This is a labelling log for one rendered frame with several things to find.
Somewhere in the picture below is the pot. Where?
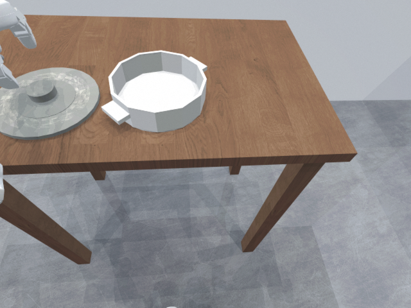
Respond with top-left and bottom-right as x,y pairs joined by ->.
101,50 -> 207,132

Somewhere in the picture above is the table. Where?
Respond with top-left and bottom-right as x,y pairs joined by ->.
0,15 -> 357,264

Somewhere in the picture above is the lid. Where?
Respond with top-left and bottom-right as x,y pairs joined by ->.
0,67 -> 100,140

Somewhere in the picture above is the knob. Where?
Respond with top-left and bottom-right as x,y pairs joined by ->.
26,80 -> 57,103

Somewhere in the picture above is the left robot hand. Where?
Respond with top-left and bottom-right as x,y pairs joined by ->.
0,0 -> 37,89

